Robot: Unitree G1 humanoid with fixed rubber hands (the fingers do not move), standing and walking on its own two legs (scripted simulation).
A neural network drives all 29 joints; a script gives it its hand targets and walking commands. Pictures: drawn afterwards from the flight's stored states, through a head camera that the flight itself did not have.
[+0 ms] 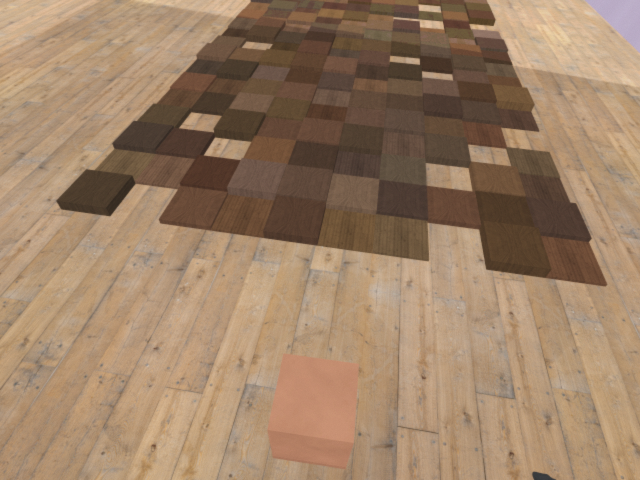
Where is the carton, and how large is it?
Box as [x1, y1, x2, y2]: [267, 353, 358, 468]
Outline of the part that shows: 283,353 267,429 273,457 345,468 353,443 358,364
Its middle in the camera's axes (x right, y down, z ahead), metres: -0.02 +0.50 +1.09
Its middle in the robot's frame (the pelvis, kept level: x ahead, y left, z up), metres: +0.44 -0.01 -0.66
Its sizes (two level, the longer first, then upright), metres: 0.210 0.200 0.250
